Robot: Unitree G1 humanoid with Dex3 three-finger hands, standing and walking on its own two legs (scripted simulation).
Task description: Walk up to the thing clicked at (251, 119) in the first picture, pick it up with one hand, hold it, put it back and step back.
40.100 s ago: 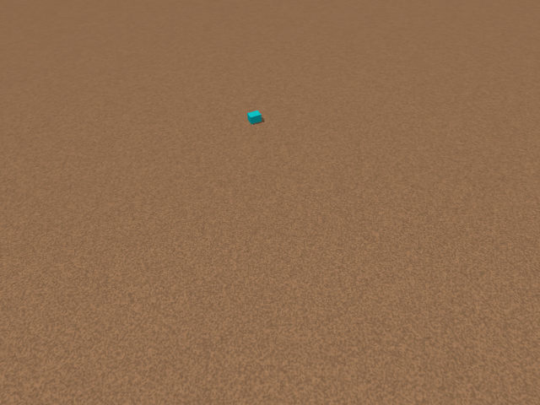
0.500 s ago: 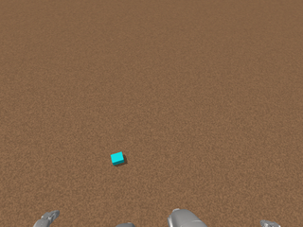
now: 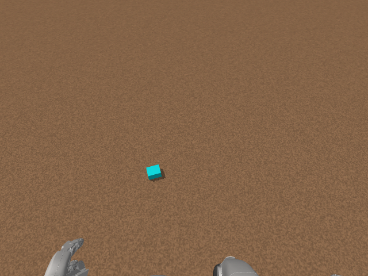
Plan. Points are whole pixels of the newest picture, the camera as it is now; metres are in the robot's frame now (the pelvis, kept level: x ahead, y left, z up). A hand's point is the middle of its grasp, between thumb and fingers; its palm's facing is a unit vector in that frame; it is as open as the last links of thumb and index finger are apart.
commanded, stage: step back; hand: left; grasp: from above
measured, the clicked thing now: (153, 172) +0.70 +0.21 -0.73
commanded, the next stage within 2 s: stand in 1.98 s
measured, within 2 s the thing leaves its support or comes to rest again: neither
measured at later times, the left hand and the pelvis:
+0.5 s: hand out of the picture -0.09 +0.23 -0.14, palm faces -0.08 -0.92 -0.39, open 7.4 cm; pelvis -0.18 -0.03 +0.00, yaw -5 degrees
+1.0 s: hand out of the picture -0.24 +0.23 -0.14, palm faces -0.04 -0.93 -0.37, open 7.4 cm; pelvis -0.34 -0.04 +0.00, yaw -3 degrees
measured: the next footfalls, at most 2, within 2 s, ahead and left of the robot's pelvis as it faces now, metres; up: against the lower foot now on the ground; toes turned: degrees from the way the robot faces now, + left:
right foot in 0.40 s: -0.14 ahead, -0.16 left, +0.00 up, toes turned -3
left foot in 0.72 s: -0.29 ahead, +0.07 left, +0.00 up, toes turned +1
